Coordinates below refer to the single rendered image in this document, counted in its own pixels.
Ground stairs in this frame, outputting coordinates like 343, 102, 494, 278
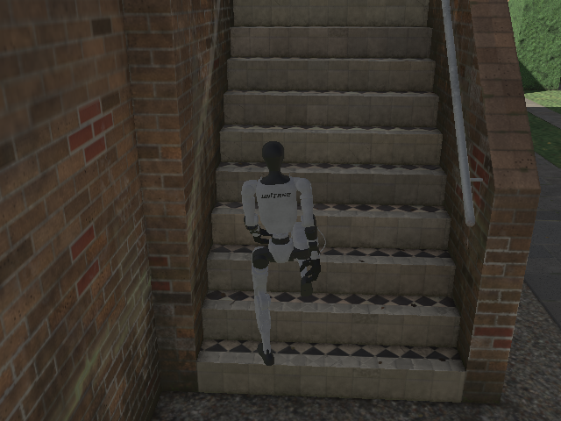
196, 0, 466, 403

